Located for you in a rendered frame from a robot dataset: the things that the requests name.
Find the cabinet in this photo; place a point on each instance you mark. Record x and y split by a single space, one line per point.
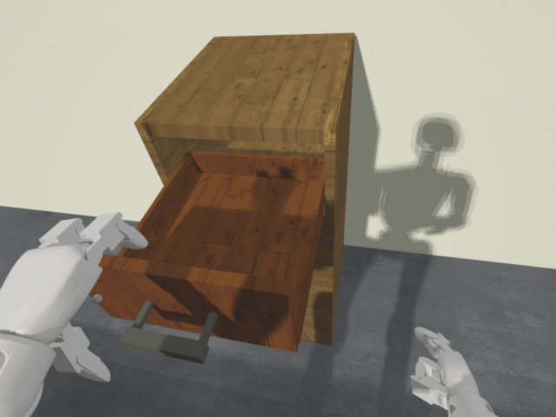
276 95

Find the robot left forearm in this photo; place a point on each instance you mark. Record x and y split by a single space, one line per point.
24 364

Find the handle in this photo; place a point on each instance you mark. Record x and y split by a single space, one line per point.
165 344

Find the right robot hand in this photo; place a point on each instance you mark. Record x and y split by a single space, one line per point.
436 383

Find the drawer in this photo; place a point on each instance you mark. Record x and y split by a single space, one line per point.
232 234

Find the robot right forearm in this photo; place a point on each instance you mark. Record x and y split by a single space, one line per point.
468 405

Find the left robot hand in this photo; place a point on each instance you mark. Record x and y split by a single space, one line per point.
47 285

